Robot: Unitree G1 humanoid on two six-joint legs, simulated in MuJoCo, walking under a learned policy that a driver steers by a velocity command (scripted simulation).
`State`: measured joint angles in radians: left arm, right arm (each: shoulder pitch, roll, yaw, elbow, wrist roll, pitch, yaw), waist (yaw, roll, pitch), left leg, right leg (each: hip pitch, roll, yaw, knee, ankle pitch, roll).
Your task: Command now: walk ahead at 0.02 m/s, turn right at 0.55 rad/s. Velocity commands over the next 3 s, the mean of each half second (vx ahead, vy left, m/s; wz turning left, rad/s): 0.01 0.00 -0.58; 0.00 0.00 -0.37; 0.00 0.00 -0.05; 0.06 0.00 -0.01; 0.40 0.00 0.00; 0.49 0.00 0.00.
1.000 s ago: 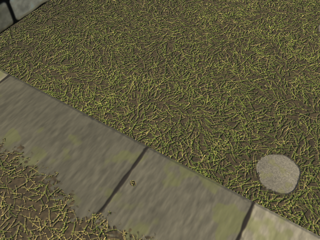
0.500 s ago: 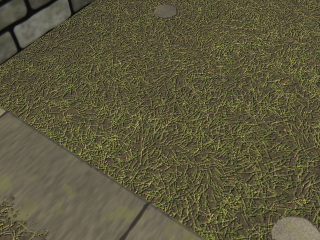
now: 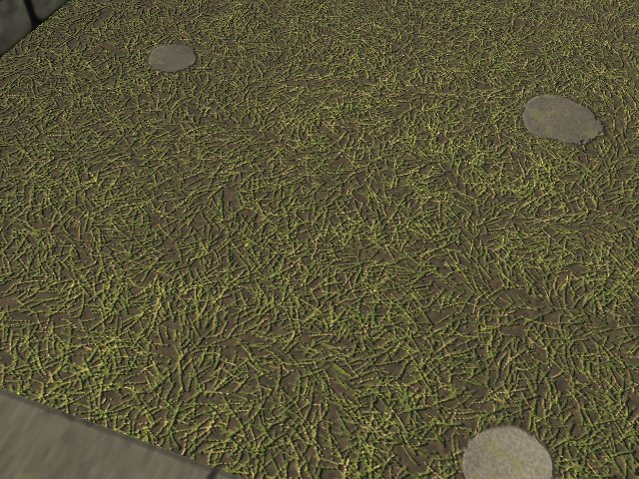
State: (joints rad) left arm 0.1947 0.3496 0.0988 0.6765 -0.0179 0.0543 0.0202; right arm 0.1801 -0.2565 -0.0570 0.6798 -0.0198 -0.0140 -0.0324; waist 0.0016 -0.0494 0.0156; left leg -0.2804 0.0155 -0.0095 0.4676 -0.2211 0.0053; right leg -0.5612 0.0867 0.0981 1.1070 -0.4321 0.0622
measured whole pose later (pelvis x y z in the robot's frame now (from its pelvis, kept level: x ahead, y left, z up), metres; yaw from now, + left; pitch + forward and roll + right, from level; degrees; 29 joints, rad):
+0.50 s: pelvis +0.00 -0.05 +0.00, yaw -18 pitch +3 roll +2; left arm 0.19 0.30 0.07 0.61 -0.01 0.04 0.02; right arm 0.13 -0.33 -0.10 0.71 -0.01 0.01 -0.04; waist 0.01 0.03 0.05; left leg -0.56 0.00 -0.05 1.05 -0.36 -0.08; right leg -0.30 0.05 0.09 0.46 -0.20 -0.05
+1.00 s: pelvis +0.01 -0.02 +0.00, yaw -28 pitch +0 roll +0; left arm 0.19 0.30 0.07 0.68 -0.01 0.05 0.02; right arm 0.16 -0.24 -0.04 0.71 0.00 0.00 0.00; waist -0.01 -0.03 0.04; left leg -0.25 0.00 -0.03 0.48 -0.24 0.01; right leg -0.30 0.00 0.09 0.72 -0.43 0.10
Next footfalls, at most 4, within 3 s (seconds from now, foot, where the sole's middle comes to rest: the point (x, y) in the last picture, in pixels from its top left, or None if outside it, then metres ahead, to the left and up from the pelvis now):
0.26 right None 0.02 -0.14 -0.78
0.74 left None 0.11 0.06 -0.78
1.04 right None -0.04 -0.16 -0.78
2.52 right None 0.34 -0.33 -0.78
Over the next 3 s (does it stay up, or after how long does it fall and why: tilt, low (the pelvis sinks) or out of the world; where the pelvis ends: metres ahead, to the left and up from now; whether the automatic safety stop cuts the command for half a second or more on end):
stays up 0.48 -0.26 -0.02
